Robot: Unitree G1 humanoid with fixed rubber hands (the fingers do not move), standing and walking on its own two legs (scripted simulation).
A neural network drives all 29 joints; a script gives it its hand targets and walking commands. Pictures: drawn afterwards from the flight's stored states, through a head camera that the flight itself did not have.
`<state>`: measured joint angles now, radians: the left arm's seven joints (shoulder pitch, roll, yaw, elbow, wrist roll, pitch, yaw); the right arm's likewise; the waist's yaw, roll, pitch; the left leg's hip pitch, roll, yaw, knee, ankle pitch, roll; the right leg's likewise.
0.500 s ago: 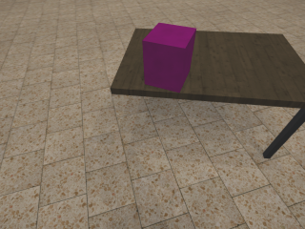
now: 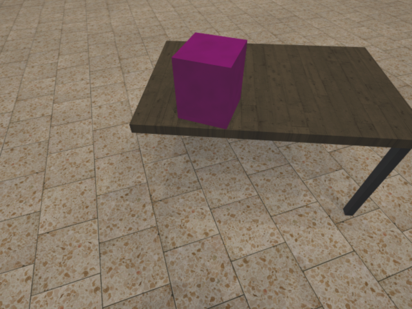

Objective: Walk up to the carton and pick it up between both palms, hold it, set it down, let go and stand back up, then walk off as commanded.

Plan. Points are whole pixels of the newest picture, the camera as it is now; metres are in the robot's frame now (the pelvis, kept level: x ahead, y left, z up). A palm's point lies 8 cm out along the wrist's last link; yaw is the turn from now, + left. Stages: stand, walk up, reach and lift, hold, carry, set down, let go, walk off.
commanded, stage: walk up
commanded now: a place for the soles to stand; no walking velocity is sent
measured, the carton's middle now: (210, 81) +0.90 +0.01 -0.04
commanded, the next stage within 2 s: none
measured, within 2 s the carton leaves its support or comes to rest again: neither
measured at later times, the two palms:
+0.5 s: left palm out of the picture +0.13 +0.28 -0.12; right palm (360, 301) +0.19 -0.31 -0.14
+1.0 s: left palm out of the picture +0.16 +0.28 -0.10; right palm out of the picture +0.15 -0.30 -0.11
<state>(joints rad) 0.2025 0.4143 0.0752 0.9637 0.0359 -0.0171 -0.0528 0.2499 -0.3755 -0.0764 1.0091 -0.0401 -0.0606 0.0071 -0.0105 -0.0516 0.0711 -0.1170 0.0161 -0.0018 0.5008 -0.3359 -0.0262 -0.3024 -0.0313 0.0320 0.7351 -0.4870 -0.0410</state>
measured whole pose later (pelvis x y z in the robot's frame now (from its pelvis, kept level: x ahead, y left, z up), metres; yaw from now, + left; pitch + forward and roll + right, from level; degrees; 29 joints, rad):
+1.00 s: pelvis +0.05 -0.01 +0.01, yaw +0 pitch -4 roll +0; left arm 0.08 0.35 -0.01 1.03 0.00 -0.04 0.01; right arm 0.03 -0.34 -0.02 1.10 0.00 0.01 0.02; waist -0.01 0.01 0.12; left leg -0.19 0.00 0.02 0.48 -0.21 0.01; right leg -0.12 0.01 0.05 0.48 -0.29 0.01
